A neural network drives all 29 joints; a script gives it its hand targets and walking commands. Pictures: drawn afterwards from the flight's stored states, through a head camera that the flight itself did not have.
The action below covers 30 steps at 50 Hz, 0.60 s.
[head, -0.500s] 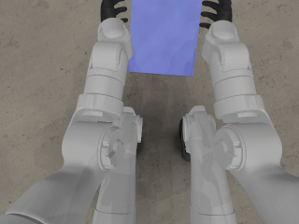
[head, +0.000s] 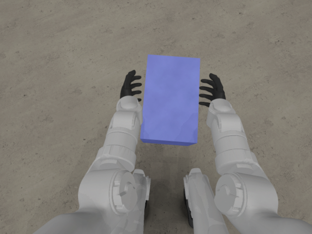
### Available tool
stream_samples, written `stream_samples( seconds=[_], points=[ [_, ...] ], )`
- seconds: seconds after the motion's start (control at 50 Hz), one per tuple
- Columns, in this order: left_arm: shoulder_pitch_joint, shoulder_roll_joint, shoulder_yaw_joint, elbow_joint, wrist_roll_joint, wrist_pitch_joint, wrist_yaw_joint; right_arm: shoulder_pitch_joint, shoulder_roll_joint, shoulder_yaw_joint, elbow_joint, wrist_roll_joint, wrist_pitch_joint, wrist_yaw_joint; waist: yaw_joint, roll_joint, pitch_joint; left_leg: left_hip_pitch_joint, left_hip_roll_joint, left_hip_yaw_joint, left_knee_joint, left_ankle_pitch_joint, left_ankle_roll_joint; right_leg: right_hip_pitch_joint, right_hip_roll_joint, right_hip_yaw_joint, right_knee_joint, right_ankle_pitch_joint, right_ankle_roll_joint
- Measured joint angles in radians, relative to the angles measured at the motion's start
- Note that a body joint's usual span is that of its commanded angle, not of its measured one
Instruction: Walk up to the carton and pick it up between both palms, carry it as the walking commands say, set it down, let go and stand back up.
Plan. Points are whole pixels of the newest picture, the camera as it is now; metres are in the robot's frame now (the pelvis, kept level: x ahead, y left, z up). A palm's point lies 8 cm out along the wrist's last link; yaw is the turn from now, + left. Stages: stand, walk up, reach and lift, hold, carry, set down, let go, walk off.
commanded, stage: reach and lift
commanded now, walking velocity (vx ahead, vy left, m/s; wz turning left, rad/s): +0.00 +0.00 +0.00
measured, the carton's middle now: (169, 103) +0.47 -0.01 -0.12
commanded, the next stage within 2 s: none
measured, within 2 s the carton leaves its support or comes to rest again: neither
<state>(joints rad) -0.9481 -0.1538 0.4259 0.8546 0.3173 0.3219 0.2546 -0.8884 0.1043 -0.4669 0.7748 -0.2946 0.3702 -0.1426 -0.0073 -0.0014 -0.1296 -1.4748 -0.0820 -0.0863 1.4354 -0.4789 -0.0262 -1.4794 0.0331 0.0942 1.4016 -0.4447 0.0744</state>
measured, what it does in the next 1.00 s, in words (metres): rises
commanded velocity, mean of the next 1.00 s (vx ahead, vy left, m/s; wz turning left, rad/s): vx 0.00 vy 0.00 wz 0.00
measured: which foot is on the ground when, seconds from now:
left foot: down 0.00-1.00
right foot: down 0.00-1.00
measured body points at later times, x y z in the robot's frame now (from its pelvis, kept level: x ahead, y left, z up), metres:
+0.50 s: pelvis +0.03 +0.00 +0.07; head +0.18 +0.01 +0.49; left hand +0.43 +0.10 +0.02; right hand +0.43 -0.13 +0.02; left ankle +0.09 +0.12 -0.57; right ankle +0.10 -0.15 -0.57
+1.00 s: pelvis +0.03 +0.00 +0.12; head +0.14 +0.00 +0.56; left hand +0.41 +0.11 +0.09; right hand +0.41 -0.13 +0.09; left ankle +0.09 +0.12 -0.57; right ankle +0.10 -0.15 -0.57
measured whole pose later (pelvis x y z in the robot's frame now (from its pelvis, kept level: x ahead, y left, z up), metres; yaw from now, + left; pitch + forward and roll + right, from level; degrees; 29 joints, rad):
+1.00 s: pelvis +0.03 +0.00 +0.12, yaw +0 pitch +14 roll +0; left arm -0.60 -0.22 0.36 0.68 0.31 0.32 0.19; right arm -0.57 0.22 -0.40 0.61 -0.30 0.35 -0.12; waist -0.01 -0.02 -0.03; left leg -0.78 -0.05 -0.09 0.86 -0.33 -0.02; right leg -0.79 0.02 0.11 0.84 -0.29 0.05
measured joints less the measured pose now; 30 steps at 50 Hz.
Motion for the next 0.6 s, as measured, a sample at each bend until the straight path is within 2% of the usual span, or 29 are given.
stream_samples(
  seconds=[0.14,0.28,0.34,0.38,0.48,0.6],
  points=[
    [0.116,-0.02,-0.057,-0.084,-0.043,-0.029,0.006,0.108,0.029,0.04,-0.073,0.042,-0.038,-0.003,0.0,-0.003,0.008,0.086,0.006,0.0,-0.079,0.004,0.006,0.087,-0.002,0.002,-0.082,0.006,-0.002],
    [0.185,-0.041,-0.098,-0.122,-0.077,-0.045,0.035,0.181,0.056,0.072,-0.109,0.076,-0.062,-0.073,0.0,0.004,0.009,0.165,0.005,-0.006,-0.134,0.004,0.008,0.169,-0.004,0.002,-0.138,0.004,-0.003],
    [0.209,-0.051,-0.101,-0.124,-0.075,-0.052,0.041,0.203,0.062,0.077,-0.108,0.08,-0.069,-0.086,0.001,0.004,0.002,0.201,0.008,-0.007,-0.161,0.006,0.008,0.204,-0.003,0.003,-0.165,0.007,-0.005],
    [0.226,-0.056,-0.101,-0.125,-0.071,-0.057,0.039,0.219,0.061,0.079,-0.106,0.082,-0.074,-0.076,0.002,0.003,-0.003,0.228,0.011,-0.007,-0.183,0.01,0.008,0.23,-0.002,0.004,-0.187,0.011,-0.007],
    [0.268,-0.055,-0.094,-0.13,-0.06,-0.064,0.009,0.253,0.057,0.082,-0.107,0.074,-0.076,-0.012,0.003,-0.005,-0.001,0.308,0.018,-0.006,-0.249,0.027,0.007,0.306,0.001,0.007,-0.249,0.029,-0.01],
    [0.296,-0.048,-0.079,-0.134,-0.049,-0.059,-0.026,0.274,0.077,0.077,-0.118,0.046,-0.067,0.002,-0.001,-0.01,0.018,0.409,0.023,-0.008,-0.336,0.058,0.005,0.403,-0.002,0.007,-0.329,0.058,-0.018]
  ],
)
